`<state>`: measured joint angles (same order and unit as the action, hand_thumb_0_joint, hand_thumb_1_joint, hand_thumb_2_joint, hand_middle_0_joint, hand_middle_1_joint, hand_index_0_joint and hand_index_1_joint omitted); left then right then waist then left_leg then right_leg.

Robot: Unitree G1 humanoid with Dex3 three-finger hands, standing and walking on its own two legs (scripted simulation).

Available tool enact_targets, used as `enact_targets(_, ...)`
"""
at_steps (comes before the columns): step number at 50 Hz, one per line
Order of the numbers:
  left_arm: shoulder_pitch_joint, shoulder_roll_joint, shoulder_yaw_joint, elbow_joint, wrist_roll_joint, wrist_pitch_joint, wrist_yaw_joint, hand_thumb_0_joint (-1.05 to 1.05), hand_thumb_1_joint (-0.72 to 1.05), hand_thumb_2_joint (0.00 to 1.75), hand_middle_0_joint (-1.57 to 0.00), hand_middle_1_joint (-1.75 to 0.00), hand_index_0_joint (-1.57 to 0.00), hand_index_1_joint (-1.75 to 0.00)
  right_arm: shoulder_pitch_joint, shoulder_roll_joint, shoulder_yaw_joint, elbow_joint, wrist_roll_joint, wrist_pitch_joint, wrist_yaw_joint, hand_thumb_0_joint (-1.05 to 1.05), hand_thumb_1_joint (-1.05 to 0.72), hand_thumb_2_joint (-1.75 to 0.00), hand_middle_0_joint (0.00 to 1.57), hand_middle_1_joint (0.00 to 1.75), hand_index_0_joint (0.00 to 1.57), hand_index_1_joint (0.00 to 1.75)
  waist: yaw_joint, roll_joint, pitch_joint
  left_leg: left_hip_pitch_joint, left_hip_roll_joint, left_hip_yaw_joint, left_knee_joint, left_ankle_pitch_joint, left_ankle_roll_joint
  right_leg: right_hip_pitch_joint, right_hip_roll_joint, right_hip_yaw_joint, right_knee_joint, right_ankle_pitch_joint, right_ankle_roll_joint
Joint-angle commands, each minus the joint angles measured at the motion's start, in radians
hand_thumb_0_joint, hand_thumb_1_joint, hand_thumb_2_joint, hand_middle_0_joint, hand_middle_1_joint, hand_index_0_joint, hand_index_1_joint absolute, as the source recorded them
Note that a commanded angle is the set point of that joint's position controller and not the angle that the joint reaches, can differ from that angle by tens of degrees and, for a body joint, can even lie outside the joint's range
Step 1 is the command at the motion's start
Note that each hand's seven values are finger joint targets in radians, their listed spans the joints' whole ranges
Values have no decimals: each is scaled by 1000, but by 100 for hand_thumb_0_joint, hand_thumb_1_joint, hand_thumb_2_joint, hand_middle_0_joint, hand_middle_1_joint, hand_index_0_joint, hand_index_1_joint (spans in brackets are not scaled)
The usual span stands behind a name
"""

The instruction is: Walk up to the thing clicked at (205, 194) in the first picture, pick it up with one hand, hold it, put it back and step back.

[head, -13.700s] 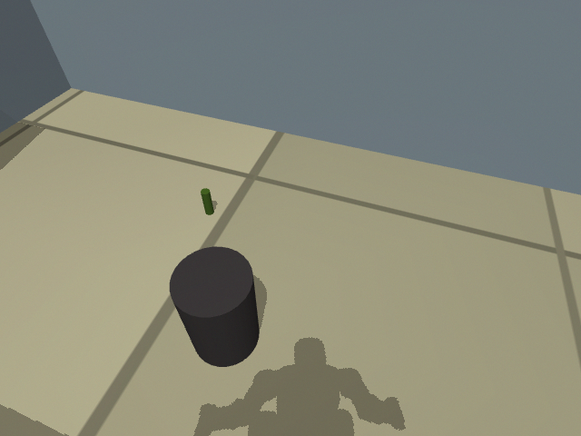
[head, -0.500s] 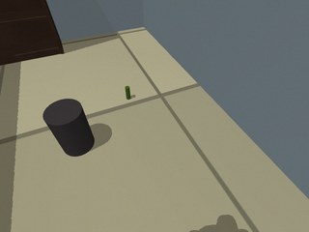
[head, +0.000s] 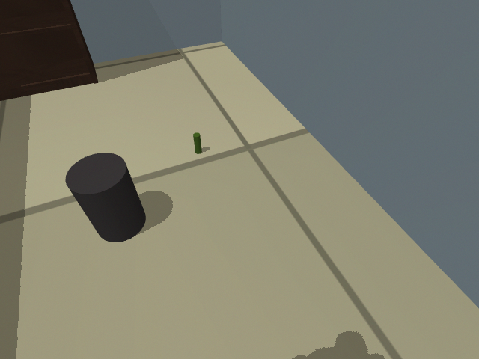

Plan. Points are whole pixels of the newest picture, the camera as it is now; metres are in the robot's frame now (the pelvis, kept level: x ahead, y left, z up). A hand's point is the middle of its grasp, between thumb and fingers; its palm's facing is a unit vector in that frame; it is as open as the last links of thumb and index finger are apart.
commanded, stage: stand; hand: left
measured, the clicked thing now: (197, 143) +1.45 +0.22 -0.71
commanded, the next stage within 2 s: walk up in 0.16 s
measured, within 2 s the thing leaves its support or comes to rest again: neither
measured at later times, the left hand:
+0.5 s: hand out of the picture +0.07 +0.36 -0.18, palm faces +0.05 -0.92 -0.38, open 7.4 cm
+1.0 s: hand (111, 241) +0.43 +0.31 -0.15, palm faces -0.07 -0.92 -0.39, open 7.4 cm
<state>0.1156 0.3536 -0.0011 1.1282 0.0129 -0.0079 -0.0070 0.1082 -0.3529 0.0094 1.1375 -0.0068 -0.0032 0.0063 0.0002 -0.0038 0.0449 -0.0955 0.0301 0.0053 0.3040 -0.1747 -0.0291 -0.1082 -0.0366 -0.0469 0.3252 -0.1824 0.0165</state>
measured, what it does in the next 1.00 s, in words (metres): walks ahead: left foot, then right foot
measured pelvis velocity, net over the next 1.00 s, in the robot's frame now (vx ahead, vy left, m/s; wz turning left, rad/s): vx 0.31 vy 0.04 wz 0.01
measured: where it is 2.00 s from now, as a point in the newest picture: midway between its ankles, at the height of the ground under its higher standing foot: (227, 247)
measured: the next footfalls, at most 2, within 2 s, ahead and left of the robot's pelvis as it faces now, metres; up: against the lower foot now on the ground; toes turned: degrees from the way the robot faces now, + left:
left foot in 0.46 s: +0.18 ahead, +0.18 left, +0.00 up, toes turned +7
right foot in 0.94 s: +0.44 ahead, -0.09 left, +0.00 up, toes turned -5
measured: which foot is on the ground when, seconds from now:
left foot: down 0.00-0.24, up 0.26-0.44, down 0.46-1.00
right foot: down 0.00-0.48, up 0.50-0.92, down 0.94-1.00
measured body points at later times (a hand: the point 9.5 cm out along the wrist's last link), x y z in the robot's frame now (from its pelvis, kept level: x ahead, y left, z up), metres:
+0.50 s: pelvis +0.07 +0.06 -0.03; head +0.07 +0.08 +0.42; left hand +0.06 +0.41 -0.15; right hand +0.18 -0.29 -0.11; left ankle +0.14 +0.18 -0.75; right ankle +0.00 -0.12 -0.74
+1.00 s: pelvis +0.31 +0.04 -0.03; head +0.33 +0.02 +0.42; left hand +0.43 +0.36 -0.12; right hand +0.31 -0.29 -0.16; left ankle +0.15 +0.18 -0.73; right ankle +0.40 -0.09 -0.75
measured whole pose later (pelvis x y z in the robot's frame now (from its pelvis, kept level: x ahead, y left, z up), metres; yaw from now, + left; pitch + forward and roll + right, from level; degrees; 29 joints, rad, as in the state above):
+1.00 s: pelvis +0.31 +0.04 -0.03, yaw +0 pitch -2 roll -1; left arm 0.15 0.40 0.07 0.94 0.03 -0.05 -0.09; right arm 0.36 -0.42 -0.07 0.94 -0.01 -0.05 0.04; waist -0.04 0.06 0.07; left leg -0.01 0.11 0.08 0.67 -0.50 0.01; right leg -0.41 -0.04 -0.08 0.63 -0.19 -0.01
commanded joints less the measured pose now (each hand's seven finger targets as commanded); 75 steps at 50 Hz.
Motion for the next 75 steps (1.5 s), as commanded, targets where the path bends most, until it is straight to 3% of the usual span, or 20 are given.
enact_targets(1,-36,221,43,-63,-3,-20,11,0,90,90,-20,-30,-20,-30,-44,-209,-43,-60,-4,-25,-13,0,-90,-90,20,30,20,30,2,6,-74,2,105,-74,-41,132,35,16,-109,94,-52,130,-34)
enact_targets(7,-34,218,41,-63,-5,-21,12,0,90,90,-20,-30,-20,-30,-41,-210,-42,-59,-3,-25,-14,0,-90,-90,20,30,20,30,5,4,-66,2,108,-75,-42,162,35,16,-106,92,-50,151,-32)
enact_targets(8,28,316,117,-111,21,-39,-19,0,90,90,-20,-30,-20,-30,26,-305,-114,-106,-16,-44,13,0,-90,-90,20,30,20,30,10,-6,-189,-2,76,-84,54,-374,120,63,-60,56,46,-362,-70)
enact_targets(12,108,345,148,-110,29,-45,-40,0,90,90,-20,-30,-20,-30,-139,-247,-117,-188,-29,-43,42,0,-90,-90,20,30,20,30,104,-107,97,-525,-5,42,322,-339,72,85,-259,328,-141,-662,-189)
enact_targets(14,163,379,159,-120,36,-65,-33,0,90,90,-20,-30,-20,-30,-169,-230,-118,-213,-31,-55,40,0,-90,-90,20,30,20,30,145,-126,106,-678,38,-48,491,-298,55,225,-396,461,-232,-442,-275)
enact_targets(22,-117,311,135,-250,27,-49,-57,0,90,90,-20,-30,-20,-30,255,-267,-181,-116,-27,-62,63,0,-90,-90,20,30,20,30,-126,-63,1,125,8,91,218,-5,17,-368,-139,10,71,-469,-138)
enact_targets(24,-29,184,94,-255,27,-41,-59,0,90,90,-20,-30,-20,-30,474,-385,-221,-65,-47,-65,34,0,-90,-90,20,30,20,30,-217,384,-86,370,122,-190,47,-429,81,-656,52,-67,668,-509,-113)
enact_targets(25,22,187,93,-258,13,-36,-54,0,90,90,-20,-30,-20,-30,368,-442,-217,-136,-52,-74,26,0,-90,-90,20,30,20,30,-158,354,-70,225,347,-693,-183,-790,156,-713,117,97,867,-439,-74)
enact_targets(26,38,285,107,-246,13,-29,-46,0,90,90,-20,-30,-20,-30,184,-450,-210,-195,-22,-73,27,0,-90,-90,20,30,20,30,-80,208,12,5,400,-717,-244,-830,194,-606,29,209,854,-339,-82)
enact_targets(31,154,319,120,-160,0,-36,-64,0,90,90,-20,-30,-20,-30,100,-323,-158,-246,-7,-105,30,0,-90,-90,20,30,20,30,5,118,79,-97,258,-280,-183,-475,184,-491,-59,165,698,-92,-31)
enact_targets(44,-78,235,104,-284,7,-55,-94,0,90,90,-20,-30,-20,-30,213,-336,-158,-273,-6,-101,26,0,-90,-90,20,30,20,30,-52,90,42,47,220,-20,-39,76,198,-356,-41,-15,244,56,-49)
enact_targets(48,246,316,151,-204,10,-71,-60,0,90,90,-20,-30,-20,-30,253,-262,-126,-306,-8,-88,18,0,-90,-90,20,30,20,30,103,-106,-190,-139,110,89,550,251,127,201,-10,-8,176,-62,-98)
enact_targets(50,350,436,181,-208,-4,-75,-41,0,90,90,-20,-30,-20,-30,269,-252,-111,-329,11,-89,12,0,-90,-90,20,30,20,30,134,-305,-218,-568,-71,50,885,-337,61,455,-378,689,-19,-75,-275)
enact_targets(56,155,304,135,-285,-24,-85,-20,0,90,90,-20,-30,-20,-30,217,-243,-115,-293,17,-75,27,0,-90,-90,20,30,20,30,22,-135,0,-419,48,-71,822,-135,64,-28,-207,183,-13,277,-223)
enact_targets(64,102,335,134,-355,2,-104,-36,0,90,90,-20,-30,-20,-30,86,-227,-133,-338,-6,-74,74,0,-90,-90,20,30,20,30,21,-132,39,-276,89,22,344,50,21,-171,-209,74,-58,-14,-219)
enact_targets(68,126,311,118,-352,3,-91,-37,0,90,90,-20,-30,-20,-30,259,-279,-167,-275,-22,-88,60,0,-90,-90,20,30,20,30,-72,46,-90,58,8,90,269,25,68,-223,-161,27,255,74,-168)
enact_targets(69,179,255,97,-350,-1,-86,-34,0,90,90,-20,-30,-20,-30,372,-330,-186,-248,-36,-94,47,0,-90,-90,20,30,20,30,-128,204,-151,207,49,13,212,-110,106,-319,-88,-29,541,70,-137)
enact_targets(71,260,243,88,-340,-15,-69,-22,0,90,90,-20,-30,-20,-30,363,-424,-198,-302,-19,-102,25,0,-90,-90,20,30,20,30,-96,261,-166,252,400,-706,-64,-401,221,-578,92,93,876,-365,-82)
enact_targets(72,239,318,100,-325,-13,-64,-10,0,90,90,-20,-30,-20,-30,295,-435,-203,-316,5,-101,27,0,-90,-90,20,30,20,30,-85,218,-126,197,434,-730,-78,-431,292,-588,26,149,936,-335,-92)
enact_targets(75,235,300,100,-282,-22,-65,-20,0,90,90,-20,-30,-20,-30,195,-311,-148,-340,14,-107,15,0,-90,-90,20,30,20,30,-18,89,-3,-23,280,-284,-41,-42,187,-488,-38,189,846,-159,-70)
